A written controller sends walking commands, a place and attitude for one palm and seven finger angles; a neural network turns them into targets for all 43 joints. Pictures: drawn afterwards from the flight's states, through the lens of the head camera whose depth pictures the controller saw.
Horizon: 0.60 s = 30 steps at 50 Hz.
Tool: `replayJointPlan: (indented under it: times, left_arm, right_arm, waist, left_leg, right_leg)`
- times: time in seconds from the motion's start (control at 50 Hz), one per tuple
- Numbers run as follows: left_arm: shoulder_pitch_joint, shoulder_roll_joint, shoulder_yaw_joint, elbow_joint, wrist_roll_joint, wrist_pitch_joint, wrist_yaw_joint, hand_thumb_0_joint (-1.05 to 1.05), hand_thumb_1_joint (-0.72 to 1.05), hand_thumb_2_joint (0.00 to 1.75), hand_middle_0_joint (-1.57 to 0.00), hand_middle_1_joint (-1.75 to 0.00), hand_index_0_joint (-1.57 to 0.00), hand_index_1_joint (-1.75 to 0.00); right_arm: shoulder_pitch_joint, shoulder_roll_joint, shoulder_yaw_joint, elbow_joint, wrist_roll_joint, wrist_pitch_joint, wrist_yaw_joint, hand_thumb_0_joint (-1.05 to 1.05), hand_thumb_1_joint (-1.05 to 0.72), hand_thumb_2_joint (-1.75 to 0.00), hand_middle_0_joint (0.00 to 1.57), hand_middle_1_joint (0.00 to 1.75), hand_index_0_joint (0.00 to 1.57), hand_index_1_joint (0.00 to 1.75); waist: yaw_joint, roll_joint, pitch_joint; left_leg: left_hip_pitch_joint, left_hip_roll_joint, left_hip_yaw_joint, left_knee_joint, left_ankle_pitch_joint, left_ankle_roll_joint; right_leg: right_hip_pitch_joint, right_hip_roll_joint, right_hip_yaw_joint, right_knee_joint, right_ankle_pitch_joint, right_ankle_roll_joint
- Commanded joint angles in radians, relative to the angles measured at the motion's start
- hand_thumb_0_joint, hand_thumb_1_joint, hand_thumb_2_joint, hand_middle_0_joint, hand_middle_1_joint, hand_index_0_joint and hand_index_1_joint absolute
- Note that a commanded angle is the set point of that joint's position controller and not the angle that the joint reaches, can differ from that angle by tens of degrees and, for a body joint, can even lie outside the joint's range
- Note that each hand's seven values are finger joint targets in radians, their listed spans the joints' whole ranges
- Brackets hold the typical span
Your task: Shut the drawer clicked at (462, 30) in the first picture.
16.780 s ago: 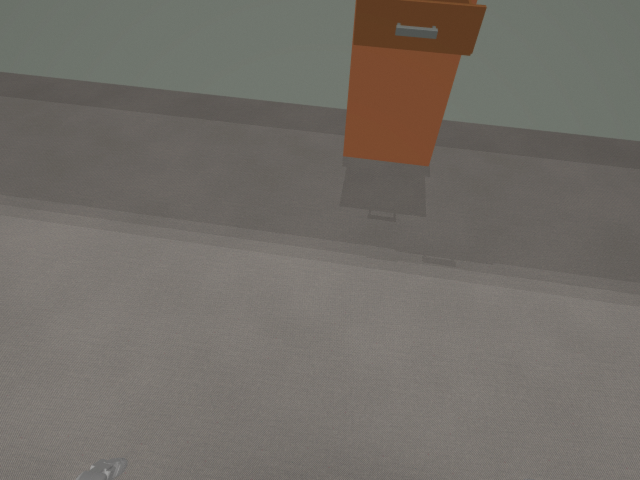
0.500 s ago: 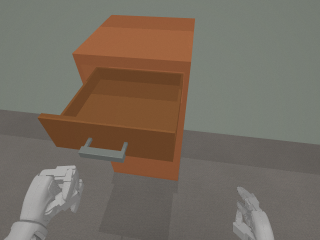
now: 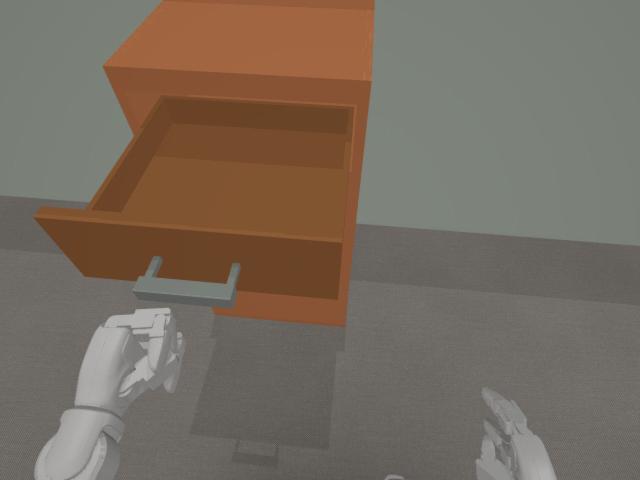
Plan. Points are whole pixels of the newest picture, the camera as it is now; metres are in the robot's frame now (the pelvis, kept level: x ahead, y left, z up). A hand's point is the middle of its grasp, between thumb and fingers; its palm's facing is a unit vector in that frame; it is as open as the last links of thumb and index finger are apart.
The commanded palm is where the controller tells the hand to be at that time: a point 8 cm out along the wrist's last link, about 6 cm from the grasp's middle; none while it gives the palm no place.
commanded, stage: bring the fist close to the handle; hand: left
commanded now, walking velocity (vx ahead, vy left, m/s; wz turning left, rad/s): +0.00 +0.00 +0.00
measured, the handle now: (190, 279) +0.36 +0.20 +0.03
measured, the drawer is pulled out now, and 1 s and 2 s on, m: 0.30 0.30 0.19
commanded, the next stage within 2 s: push the drawer shut in 0.76 s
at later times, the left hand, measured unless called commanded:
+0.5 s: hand (203, 343) +0.27 +0.16 +0.03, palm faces -0.06 -1.00 -0.05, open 3.3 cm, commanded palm +0.24 +0.22 +0.03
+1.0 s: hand (202, 344) +0.27 +0.16 +0.03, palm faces -0.06 -1.00 -0.06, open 3.3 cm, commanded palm +0.25 +0.22 +0.03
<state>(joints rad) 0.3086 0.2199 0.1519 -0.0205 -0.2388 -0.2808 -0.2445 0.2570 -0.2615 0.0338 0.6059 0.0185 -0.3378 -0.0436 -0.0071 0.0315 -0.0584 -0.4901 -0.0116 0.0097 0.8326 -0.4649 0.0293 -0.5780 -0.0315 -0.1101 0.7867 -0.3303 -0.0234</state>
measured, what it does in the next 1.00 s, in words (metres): stands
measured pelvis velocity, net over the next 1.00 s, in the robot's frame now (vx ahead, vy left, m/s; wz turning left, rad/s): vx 0.00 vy -0.01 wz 0.00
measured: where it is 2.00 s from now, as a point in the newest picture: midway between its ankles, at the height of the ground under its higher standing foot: outside the picture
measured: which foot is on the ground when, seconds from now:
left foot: down 0.00-1.00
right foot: down 0.00-1.00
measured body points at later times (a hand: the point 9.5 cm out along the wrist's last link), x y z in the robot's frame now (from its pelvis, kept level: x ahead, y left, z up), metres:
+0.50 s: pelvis +0.00 +0.00 -0.02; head +0.07 +0.00 +0.42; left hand +0.27 +0.21 +0.03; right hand +0.17 -0.24 -0.11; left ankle -0.03 +0.10 -0.70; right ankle +0.04 -0.11 -0.70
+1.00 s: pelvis +0.00 -0.01 -0.02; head +0.06 -0.01 +0.42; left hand +0.27 +0.22 +0.04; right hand +0.17 -0.24 -0.10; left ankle -0.03 +0.10 -0.70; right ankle +0.04 -0.11 -0.70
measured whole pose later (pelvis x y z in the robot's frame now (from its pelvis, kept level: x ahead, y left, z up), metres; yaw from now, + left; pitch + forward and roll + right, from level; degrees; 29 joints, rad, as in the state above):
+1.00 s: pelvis +0.00 -0.01 -0.02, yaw +0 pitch +13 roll -1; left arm 0.18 0.22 0.13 0.11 -0.23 -0.36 -0.23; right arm 0.24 -0.26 0.03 0.54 0.02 -0.22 -0.02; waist -0.02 0.03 -0.11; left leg -0.68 -0.01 0.00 0.98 -0.53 0.02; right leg -0.77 -0.04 -0.11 0.94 -0.39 -0.03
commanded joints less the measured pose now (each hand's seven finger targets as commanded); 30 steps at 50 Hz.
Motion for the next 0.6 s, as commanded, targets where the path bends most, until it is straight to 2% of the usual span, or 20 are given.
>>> replayJointPlan:
  times: [0.0, 0.04, 0.1, 0.12, 0.14, 0.16, 0.2, 0.24, 0.3, 0.34, 0.38, 0.42, 0.44, 0.46, 0.52, 0.56, 0.58]
  left_arm:
    - [-0.116, 0.129, 0.072, -0.181, -0.013, -0.09, 0.001, 0.0, 0.9, 0.9, -1.4, -1.6, -1.4, -1.6]
    - [-0.113, 0.083, 0.021, -0.194, -0.011, -0.097, 0.0, 0.0, 0.9, 0.9, -1.4, -1.6, -1.4, -1.6]
    - [-0.154, 0.113, 0.047, -0.13, 0.0, -0.098, 0.017, 0.0, 0.9, 0.9, -1.4, -1.6, -1.4, -1.6]
    - [-0.178, 0.097, 0.029, -0.123, 0.002, -0.102, 0.018, 0.0, 0.9, 0.9, -1.4, -1.6, -1.4, -1.6]
    - [-0.187, 0.094, 0.026, -0.128, 0.004, -0.108, 0.019, 0.0, 0.9, 0.9, -1.4, -1.6, -1.4, -1.6]
    - [-0.174, 0.103, 0.038, -0.119, 0.002, -0.11, 0.023, 0.0, 0.9, 0.9, -1.4, -1.6, -1.4, -1.6]
    - [-0.215, 0.111, 0.04, -0.106, 0.012, -0.117, 0.031, 0.0, 0.9, 0.9, -1.4, -1.6, -1.4, -1.6]
    - [-0.216, 0.099, 0.034, -0.103, 0.011, -0.129, 0.032, 0.0, 0.9, 0.9, -1.4, -1.6, -1.4, -1.6]
    - [-0.241, 0.118, 0.05, -0.073, 0.016, -0.144, 0.032, 0.0, 0.9, 0.9, -1.4, -1.6, -1.4, -1.6]
    - [-0.247, 0.098, 0.039, -0.048, 0.01, -0.15, 0.026, 0.0, 0.9, 0.9, -1.4, -1.6, -1.4, -1.6]
    - [-0.258, 0.098, 0.022, -0.097, 0.01, -0.157, 0.021, 0.0, 0.9, 0.9, -1.4, -1.6, -1.4, -1.6]
    - [-0.225, 0.107, 0.028, -0.106, 0.011, -0.15, 0.026, 0.0, 0.9, 0.9, -1.4, -1.6, -1.4, -1.6]
    - [-0.21, 0.095, 0.018, -0.12, 0.006, -0.147, 0.026, 0.0, 0.9, 0.9, -1.4, -1.6, -1.4, -1.6]
    - [-0.198, 0.104, 0.03, -0.115, 0.003, -0.143, 0.029, 0.0, 0.9, 0.9, -1.4, -1.6, -1.4, -1.6]
    - [-0.172, 0.109, 0.042, -0.091, 0.003, -0.133, 0.037, 0.0, 0.9, 0.9, -1.4, -1.6, -1.4, -1.6]
    - [-0.169, 0.105, 0.039, -0.105, 0.003, -0.133, 0.038, 0.0, 0.9, 0.9, -1.4, -1.6, -1.4, -1.6]
    - [-0.2, 0.107, 0.034, -0.114, 0.002, -0.136, 0.04, 0.0, 0.9, 0.9, -1.4, -1.6, -1.4, -1.6]
  right_arm:
    - [-0.062, -0.124, -0.05, -0.158, 0.008, -0.044, -0.007, 0.0, -0.9, -0.9, 0.2, 0.3, 0.2, 0.3]
    - [-0.056, -0.116, -0.05, -0.169, 0.007, -0.043, -0.001, 0.0, -0.9, -0.9, 0.2, 0.3, 0.2, 0.3]
    - [-0.047, -0.126, -0.053, -0.158, 0.004, -0.024, -0.001, 0.0, -0.9, -0.9, 0.2, 0.3, 0.2, 0.3]
    - [-0.047, -0.126, -0.052, -0.163, 0.004, -0.019, 0.001, 0.0, -0.9, -0.9, 0.2, 0.3, 0.2, 0.3]
    - [-0.047, -0.123, -0.054, -0.166, 0.005, -0.017, 0.002, 0.0, -0.9, -0.9, 0.2, 0.3, 0.2, 0.3]
    - [-0.045, -0.124, -0.054, -0.172, 0.003, -0.013, 0.004, 0.0, -0.9, -0.9, 0.2, 0.3, 0.2, 0.3]
    - [-0.044, -0.124, -0.054, -0.169, 0.002, 0.0, 0.005, 0.0, -0.9, -0.9, 0.2, 0.3, 0.2, 0.3]
    - [-0.04, -0.121, -0.057, -0.179, 0.0, 0.008, 0.008, 0.0, -0.9, -0.9, 0.2, 0.3, 0.2, 0.3]
    - [-0.038, -0.122, -0.059, -0.172, 0.0, 0.023, 0.01, 0.0, -0.9, -0.9, 0.2, 0.3, 0.2, 0.3]
    - [-0.037, -0.12, -0.061, -0.175, 0.001, 0.032, 0.013, 0.0, -0.9, -0.9, 0.2, 0.3, 0.2, 0.3]
    - [-0.04, -0.119, -0.062, -0.189, 0.003, 0.034, 0.015, 0.0, -0.9, -0.9, 0.2, 0.3, 0.2, 0.3]
    - [-0.031, -0.117, -0.063, -0.193, 0.005, 0.042, 0.018, 0.0, -0.9, -0.9, 0.2, 0.3, 0.2, 0.3]
    - [-0.031, -0.116, -0.061, -0.2, 0.003, 0.045, 0.019, 0.0, -0.9, -0.9, 0.2, 0.3, 0.2, 0.3]
    - [-0.029, -0.117, -0.064, -0.2, 0.006, 0.049, 0.019, 0.0, -0.9, -0.9, 0.2, 0.3, 0.2, 0.3]
    - [-0.032, -0.118, -0.061, -0.203, 0.006, 0.064, 0.018, 0.0, -0.9, -0.9, 0.2, 0.3, 0.2, 0.3]
    - [-0.04, -0.117, -0.06, -0.21, 0.007, 0.07, 0.017, 0.0, -0.9, -0.9, 0.2, 0.3, 0.2, 0.3]
    - [-0.041, -0.116, -0.06, -0.207, 0.009, 0.07, 0.017, 0.0, -0.9, -0.9, 0.2, 0.3, 0.2, 0.3]
  waist:
    - [0.003, -0.009, -0.198]
    - [0.0, 0.023, -0.223]
    - [-0.012, -0.04, -0.188]
    - [-0.016, -0.038, -0.188]
    - [-0.011, -0.008, -0.204]
    - [-0.005, -0.015, -0.22]
    - [-0.013, -0.012, -0.224]
    - [-0.005, -0.012, -0.267]
    - [-0.011, -0.009, -0.27]
    - [-0.013, -0.02, -0.286]
    - [-0.006, 0.028, -0.325]
    - [-0.006, 0.023, -0.339]
    - [-0.004, 0.016, -0.34]
    - [-0.007, -0.018, -0.336]
    - [-0.011, -0.051, -0.293]
    - [-0.008, -0.01, -0.282]
    - [-0.02, -0.019, -0.275]
  left_leg:
    - [-0.06, 0.0, -0.045, -0.118, 0.272, -0.022]
    - [-0.042, 0.003, -0.045, -0.107, 0.307, -0.027]
    - [-0.094, 0.006, -0.05, -0.091, 0.277, -0.027]
    - [-0.102, 0.005, -0.05, -0.086, 0.268, -0.028]
    - [-0.099, 0.004, -0.05, -0.08, 0.272, -0.031]
    - [-0.109, 0.003, -0.049, -0.075, 0.271, -0.032]
    - [-0.12, 0.004, -0.049, -0.063, 0.274, -0.032]
    - [-0.122, 0.003, -0.047, -0.049, 0.298, -0.033]
    - [-0.147, 0.005, -0.045, -0.026, 0.304, -0.033]
    - [-0.165, 0.004, -0.043, -0.011, 0.296, -0.033]
    - [-0.142, 0.005, -0.045, -0.01, 0.329, -0.036]
    - [-0.129, 0.008, -0.045, -0.009, 0.357, -0.035]
    - [-0.133, 0.007, -0.046, -0.011, 0.361, -0.036]
    - [-0.139, 0.01, -0.046, -0.01, 0.355, -0.033]
    - [-0.182, 0.006, -0.039, -0.012, 0.306, -0.025]
    - [-0.184, 0.004, -0.037, -0.016, 0.285, -0.026]
    - [-0.182, 0.005, -0.039, -0.014, 0.266, -0.026]
  right_leg:
    - [0.176, 0.014, 0.055, -0.064, 0.147, -0.001]
    - [0.163, 0.012, 0.05, -0.045, 0.178, -0.001]
    - [0.122, 0.016, 0.047, -0.031, 0.15, 0.001]
    - [0.109, 0.016, 0.048, -0.022, 0.142, 0.001]
    - [0.105, 0.014, 0.049, -0.013, 0.143, -0.001]
    - [0.111, 0.012, 0.051, -0.006, 0.141, -0.002]
    - [0.092, 0.014, 0.051, 0.006, 0.142, -0.003]
    - [0.104, 0.011, 0.055, 0.022, 0.167, -0.003]
    - [0.081, 0.012, 0.057, 0.042, 0.175, -0.005]
    - [0.072, 0.011, 0.059, 0.053, 0.172, -0.003]
    - [0.083, 0.008, 0.06, 0.063, 0.19, -0.006]
    - [0.091, 0.01, 0.058, 0.062, 0.208, -0.004]
    - [0.101, 0.01, 0.057, 0.06, 0.216, -0.004]
    - [0.105, 0.012, 0.057, 0.059, 0.219, -0.002]
    - [0.108, 0.012, 0.062, 0.049, 0.201, -0.001]
    - [0.098, 0.01, 0.063, 0.047, 0.18, -0.001]
    - [0.083, 0.01, 0.063, 0.044, 0.161, 0.001]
